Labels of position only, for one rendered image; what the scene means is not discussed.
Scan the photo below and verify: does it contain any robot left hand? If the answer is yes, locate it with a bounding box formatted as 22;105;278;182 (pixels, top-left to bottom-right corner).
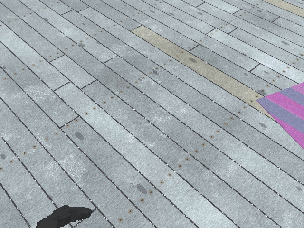
35;204;92;228

